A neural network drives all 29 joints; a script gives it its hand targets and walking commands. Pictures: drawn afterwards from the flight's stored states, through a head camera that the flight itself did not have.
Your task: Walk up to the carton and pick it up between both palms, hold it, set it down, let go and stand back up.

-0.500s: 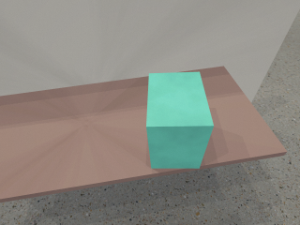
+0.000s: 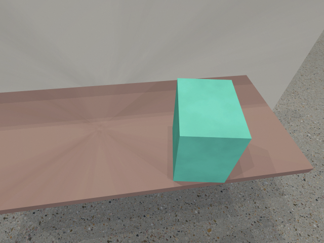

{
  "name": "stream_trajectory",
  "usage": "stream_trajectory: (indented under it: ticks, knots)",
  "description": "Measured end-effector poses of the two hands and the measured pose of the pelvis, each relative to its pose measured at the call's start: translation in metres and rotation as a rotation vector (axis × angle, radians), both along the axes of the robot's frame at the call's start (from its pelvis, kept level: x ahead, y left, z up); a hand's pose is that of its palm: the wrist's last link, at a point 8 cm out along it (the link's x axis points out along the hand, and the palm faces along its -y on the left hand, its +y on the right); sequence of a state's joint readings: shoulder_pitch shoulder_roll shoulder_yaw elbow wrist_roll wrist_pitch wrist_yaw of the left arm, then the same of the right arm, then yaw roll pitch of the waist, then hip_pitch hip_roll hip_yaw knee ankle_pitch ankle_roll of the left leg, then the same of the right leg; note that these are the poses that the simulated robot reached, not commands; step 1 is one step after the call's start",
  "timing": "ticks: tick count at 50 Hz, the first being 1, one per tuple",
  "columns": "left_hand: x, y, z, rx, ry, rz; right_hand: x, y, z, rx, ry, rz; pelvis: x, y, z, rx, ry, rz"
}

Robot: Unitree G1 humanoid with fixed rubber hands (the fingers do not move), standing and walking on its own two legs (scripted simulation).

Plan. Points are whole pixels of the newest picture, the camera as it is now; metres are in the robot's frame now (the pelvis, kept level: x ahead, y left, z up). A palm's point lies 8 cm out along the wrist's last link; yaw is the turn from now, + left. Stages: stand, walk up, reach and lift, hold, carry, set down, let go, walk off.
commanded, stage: walk up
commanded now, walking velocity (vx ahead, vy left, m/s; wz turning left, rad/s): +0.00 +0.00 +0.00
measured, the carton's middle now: (201, 131) +0.43 -0.12 +0.00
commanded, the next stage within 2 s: none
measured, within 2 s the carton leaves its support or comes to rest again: neither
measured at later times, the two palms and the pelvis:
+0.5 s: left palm out of the picture -0.02 +0.23 -0.16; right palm out of the picture -0.07 -0.23 -0.13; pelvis -0.02 -0.01 +0.00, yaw -1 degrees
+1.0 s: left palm out of the picture -0.01 +0.09 -0.13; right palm out of the picture -0.06 -0.33 -0.16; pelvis -0.02 -0.13 +0.00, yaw +1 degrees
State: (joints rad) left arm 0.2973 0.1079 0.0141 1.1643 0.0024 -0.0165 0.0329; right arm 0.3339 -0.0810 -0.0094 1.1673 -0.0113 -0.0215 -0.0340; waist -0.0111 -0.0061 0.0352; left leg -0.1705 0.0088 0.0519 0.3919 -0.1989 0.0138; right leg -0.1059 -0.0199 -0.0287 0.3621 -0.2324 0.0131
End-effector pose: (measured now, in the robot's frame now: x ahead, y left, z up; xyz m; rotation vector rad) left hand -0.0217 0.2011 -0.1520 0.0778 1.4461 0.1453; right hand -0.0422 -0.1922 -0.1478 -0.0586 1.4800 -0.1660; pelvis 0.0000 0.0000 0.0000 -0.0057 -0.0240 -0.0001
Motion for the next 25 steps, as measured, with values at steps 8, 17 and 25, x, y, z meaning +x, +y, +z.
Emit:
stream_trajectory:
  ticks: [8, 17, 25]
  knots:
    - [0.001, 0.008, -0.002, -0.007, -0.004, -0.005, 0.004, 0.013, 0.000, 0.001, -0.018, -0.002, -0.001, 0.011, -0.001, 0.003, -0.002, 0.000]
    - [-0.012, 0.015, -0.005, -0.010, 0.043, -0.011, 0.000, 0.012, 0.002, -0.025, -0.017, -0.022, -0.006, 0.016, -0.001, 0.002, 0.012, 0.001]
    - [0.006, 0.025, -0.003, 0.044, 0.031, -0.061, -0.026, -0.041, 0.022, -0.141, 0.023, -0.053, -0.020, -0.013, 0.003, -0.036, 0.042, -0.011]
